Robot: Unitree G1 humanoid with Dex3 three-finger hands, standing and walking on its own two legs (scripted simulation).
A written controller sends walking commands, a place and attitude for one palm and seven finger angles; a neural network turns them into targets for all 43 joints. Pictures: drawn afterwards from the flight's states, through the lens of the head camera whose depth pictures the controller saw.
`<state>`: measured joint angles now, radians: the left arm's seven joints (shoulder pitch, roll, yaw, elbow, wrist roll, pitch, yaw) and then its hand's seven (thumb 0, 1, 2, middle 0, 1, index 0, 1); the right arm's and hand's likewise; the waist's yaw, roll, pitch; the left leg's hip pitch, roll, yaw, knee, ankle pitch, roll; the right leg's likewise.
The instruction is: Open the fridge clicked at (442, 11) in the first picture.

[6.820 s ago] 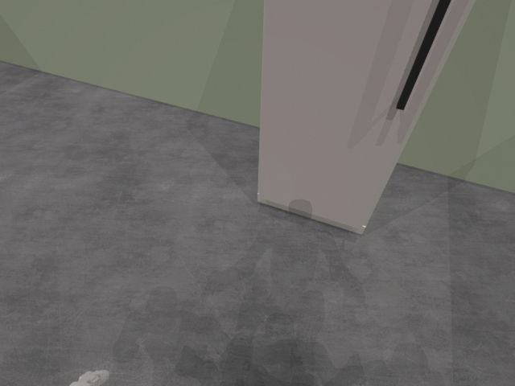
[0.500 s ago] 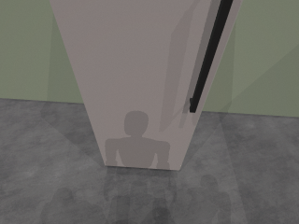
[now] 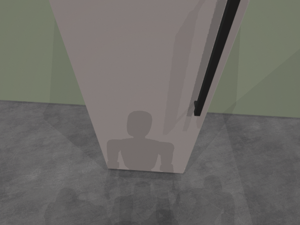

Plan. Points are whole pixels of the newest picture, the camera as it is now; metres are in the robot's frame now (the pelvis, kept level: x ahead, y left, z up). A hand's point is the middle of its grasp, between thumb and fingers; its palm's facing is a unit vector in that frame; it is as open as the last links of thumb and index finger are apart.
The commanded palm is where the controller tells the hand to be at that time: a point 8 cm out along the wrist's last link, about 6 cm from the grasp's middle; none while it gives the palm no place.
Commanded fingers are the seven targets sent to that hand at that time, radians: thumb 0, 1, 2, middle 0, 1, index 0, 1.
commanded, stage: shuffle to correct the standing spot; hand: right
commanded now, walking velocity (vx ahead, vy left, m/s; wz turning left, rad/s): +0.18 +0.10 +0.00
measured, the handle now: (214, 50) +0.52 -0.14 +0.22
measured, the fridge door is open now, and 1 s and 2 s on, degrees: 0 0 0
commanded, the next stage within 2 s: come to a stop and stand still in 0.02 s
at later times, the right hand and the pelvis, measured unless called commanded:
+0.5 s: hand out of the picture +0.06 -0.16 -0.17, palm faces +0.04 +0.97 -0.24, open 7.3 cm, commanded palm none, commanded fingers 0.00 -0.90 -0.90 0.20 0.30 0.20 0.30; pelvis +0.05 +0.02 +0.01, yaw +0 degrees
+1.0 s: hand out of the picture +0.01 -0.16 -0.18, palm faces +0.04 +0.98 -0.20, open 7.3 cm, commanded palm none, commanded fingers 0.00 -0.90 -0.90 0.20 0.30 0.20 0.30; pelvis +0.00 +0.01 +0.00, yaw +0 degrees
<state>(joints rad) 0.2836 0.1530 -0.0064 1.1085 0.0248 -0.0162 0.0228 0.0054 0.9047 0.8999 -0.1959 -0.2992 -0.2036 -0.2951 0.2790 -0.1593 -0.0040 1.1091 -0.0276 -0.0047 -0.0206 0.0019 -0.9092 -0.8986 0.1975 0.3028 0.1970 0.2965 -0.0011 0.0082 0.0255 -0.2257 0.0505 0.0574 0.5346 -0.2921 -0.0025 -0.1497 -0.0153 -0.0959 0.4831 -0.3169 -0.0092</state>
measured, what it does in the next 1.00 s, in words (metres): steps on the spot: right foot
